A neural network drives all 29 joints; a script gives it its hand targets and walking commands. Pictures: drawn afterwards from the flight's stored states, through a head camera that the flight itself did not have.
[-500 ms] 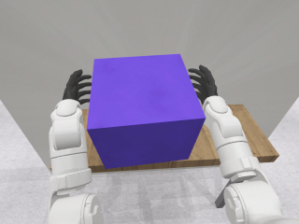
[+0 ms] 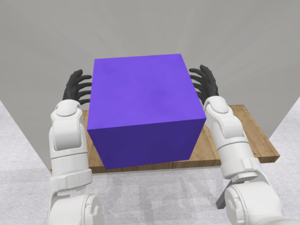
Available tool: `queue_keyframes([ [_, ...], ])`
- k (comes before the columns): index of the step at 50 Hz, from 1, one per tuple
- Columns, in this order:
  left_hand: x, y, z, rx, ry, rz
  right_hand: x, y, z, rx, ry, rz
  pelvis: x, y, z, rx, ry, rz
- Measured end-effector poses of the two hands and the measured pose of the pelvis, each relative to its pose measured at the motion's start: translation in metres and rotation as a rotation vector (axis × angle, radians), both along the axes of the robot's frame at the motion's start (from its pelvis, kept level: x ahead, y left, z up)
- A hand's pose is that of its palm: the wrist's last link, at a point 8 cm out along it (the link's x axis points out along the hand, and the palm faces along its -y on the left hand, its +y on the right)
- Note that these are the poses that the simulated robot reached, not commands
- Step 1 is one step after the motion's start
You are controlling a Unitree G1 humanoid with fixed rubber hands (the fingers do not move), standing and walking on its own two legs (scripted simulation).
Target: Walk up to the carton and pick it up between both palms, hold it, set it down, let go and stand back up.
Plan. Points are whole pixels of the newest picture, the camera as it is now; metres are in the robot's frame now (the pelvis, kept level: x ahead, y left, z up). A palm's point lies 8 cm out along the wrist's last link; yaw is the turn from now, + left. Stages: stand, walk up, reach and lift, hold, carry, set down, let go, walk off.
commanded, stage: hold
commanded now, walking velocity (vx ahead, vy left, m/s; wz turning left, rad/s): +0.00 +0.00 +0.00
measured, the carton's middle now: (143, 111) +0.39 +0.00 +0.13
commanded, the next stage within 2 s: set down in 0.70 s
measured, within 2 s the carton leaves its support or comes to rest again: neither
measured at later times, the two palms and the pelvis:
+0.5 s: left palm (72, 102) +0.35 +0.17 +0.20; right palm (208, 96) +0.36 -0.16 +0.20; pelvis +0.00 +0.00 +0.00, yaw +0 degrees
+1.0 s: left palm (65, 94) +0.36 +0.19 +0.22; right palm (202, 86) +0.37 -0.15 +0.22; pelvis +0.00 +0.00 +0.00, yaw +1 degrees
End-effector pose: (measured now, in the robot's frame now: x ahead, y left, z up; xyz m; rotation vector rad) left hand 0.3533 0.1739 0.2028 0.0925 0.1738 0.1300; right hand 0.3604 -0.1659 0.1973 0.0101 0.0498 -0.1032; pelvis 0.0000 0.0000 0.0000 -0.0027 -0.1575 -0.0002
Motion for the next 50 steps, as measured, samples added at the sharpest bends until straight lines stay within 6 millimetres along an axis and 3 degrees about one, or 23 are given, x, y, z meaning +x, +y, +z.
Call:
queue_keyframes([
  [36, 0.0, 0.001, -0.002, -0.001, 0.001, 0.0, 0.0, 0.001, -0.001, -0.001, -0.002, -0.001, 0.0, 0.001, 0.0, 0.0, 0.001, 0.001],
  [50, 0.012, 0.016, 0.016, 0.018, -0.067, 0.003, 0.012, 0.017, 0.021, -0.012, -0.084, 0.0, 0.004, 0.005, 0.0, -0.001, 0.003, 0.023],
])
